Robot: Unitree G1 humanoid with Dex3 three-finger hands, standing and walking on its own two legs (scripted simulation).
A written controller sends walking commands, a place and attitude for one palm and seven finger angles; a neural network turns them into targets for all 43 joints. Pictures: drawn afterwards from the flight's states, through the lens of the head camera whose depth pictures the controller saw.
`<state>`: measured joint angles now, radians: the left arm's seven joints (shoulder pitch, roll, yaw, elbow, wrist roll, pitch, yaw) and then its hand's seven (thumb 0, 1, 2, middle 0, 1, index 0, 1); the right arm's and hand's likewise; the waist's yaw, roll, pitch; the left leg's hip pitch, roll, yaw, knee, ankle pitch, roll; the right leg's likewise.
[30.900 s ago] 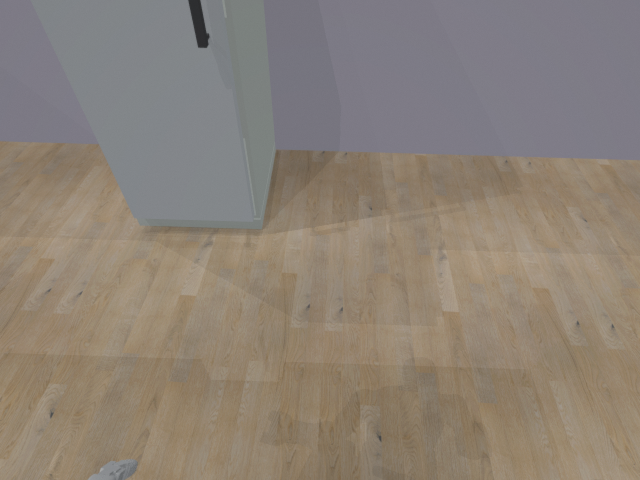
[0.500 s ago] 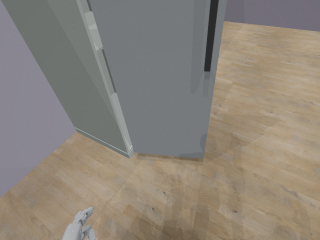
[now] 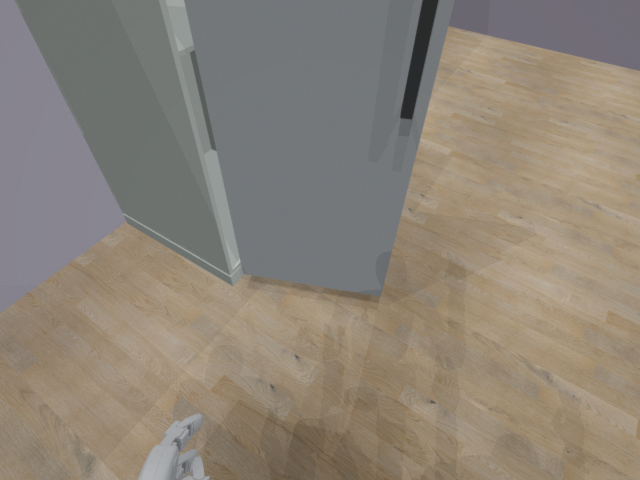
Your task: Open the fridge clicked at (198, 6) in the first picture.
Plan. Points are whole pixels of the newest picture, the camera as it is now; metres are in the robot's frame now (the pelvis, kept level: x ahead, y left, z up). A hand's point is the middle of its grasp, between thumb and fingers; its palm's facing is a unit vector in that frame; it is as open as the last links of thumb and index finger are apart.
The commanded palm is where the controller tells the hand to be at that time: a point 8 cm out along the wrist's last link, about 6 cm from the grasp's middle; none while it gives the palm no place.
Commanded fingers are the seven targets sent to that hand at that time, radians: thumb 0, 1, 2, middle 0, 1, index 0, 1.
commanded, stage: stop stepping back and stand still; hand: right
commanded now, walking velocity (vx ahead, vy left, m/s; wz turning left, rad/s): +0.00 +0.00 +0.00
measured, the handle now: out of the picture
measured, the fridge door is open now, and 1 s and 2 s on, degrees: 68 68 68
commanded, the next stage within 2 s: let the arm hang, fingers relaxed in 0.54 s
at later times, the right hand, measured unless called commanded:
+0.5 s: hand out of the picture +0.25 -0.28 +0.19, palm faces +0.39 +0.75 -0.53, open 7.4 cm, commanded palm +0.19 -0.31 +0.19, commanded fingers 0.00 -0.90 -0.90 0.20 0.30 0.20 0.30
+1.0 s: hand out of the picture +0.06 -0.20 -0.16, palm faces +0.05 +0.98 -0.17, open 7.0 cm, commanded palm none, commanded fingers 0.00 -0.90 -0.90 0.20 0.30 0.20 0.30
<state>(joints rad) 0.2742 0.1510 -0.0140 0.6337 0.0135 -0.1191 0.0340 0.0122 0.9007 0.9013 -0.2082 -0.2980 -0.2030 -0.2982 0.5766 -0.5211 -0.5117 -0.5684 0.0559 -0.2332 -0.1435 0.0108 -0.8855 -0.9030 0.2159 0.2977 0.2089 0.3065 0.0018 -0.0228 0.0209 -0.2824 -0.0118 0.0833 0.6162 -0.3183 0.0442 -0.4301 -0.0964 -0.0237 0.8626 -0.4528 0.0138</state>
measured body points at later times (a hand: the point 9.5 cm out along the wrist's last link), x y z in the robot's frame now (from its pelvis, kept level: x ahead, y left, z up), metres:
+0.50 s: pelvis +0.05 -0.01 +0.01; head +0.07 -0.01 +0.46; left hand +0.23 +0.21 -0.07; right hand +0.23 -0.31 +0.22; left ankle +0.01 +0.10 -0.72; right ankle +0.06 -0.13 -0.72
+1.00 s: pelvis +0.02 -0.01 +0.01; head +0.03 -0.04 +0.46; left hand +0.09 +0.24 -0.12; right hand +0.06 -0.25 -0.14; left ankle +0.01 +0.10 -0.72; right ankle +0.06 -0.13 -0.72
